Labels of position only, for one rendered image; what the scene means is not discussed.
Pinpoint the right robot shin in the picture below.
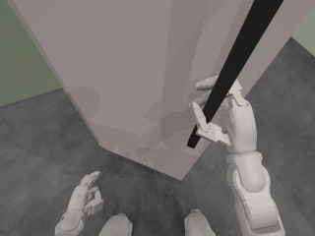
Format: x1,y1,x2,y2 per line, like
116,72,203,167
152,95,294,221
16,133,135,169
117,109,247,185
190,209,201,213

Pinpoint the robot left hand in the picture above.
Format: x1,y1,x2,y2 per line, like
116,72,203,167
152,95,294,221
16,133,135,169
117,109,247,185
67,171,103,218

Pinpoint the handle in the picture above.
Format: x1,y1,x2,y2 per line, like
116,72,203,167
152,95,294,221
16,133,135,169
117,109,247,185
187,0,284,148

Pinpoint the robot right hand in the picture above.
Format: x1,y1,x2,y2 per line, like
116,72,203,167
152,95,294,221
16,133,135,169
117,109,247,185
188,76,257,154

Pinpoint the right robot forearm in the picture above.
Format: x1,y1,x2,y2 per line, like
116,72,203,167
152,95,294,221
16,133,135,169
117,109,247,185
225,150,285,236

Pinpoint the fridge door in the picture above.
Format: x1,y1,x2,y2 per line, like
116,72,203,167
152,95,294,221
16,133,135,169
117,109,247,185
13,0,315,181

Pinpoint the robot right thigh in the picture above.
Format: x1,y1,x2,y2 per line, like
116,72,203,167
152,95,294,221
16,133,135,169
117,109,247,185
184,212,216,236

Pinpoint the left robot forearm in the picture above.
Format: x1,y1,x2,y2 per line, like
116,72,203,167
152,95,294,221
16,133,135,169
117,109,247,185
54,209,85,236

